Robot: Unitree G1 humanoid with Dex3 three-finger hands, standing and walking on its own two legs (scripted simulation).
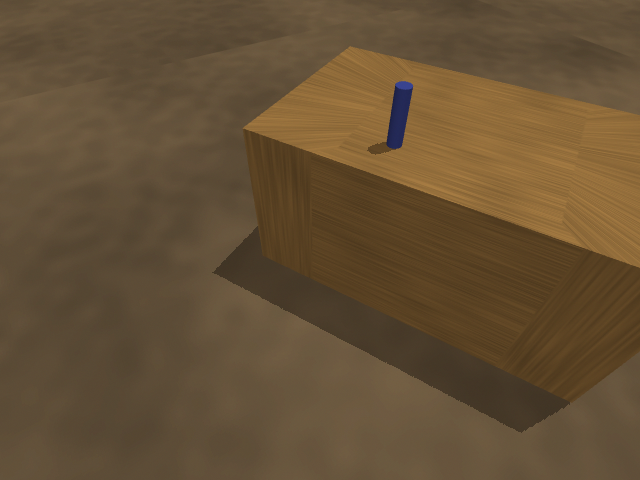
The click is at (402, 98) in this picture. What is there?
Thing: slim round
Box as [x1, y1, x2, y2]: [386, 81, 412, 148]
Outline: 405,81 400,81 395,84 386,144 392,148 397,148 401,146 412,89 412,84
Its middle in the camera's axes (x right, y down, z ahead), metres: +0.21 -0.34 +1.07
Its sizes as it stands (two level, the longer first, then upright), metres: 0.045 0.045 0.177
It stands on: a support 0.60 m high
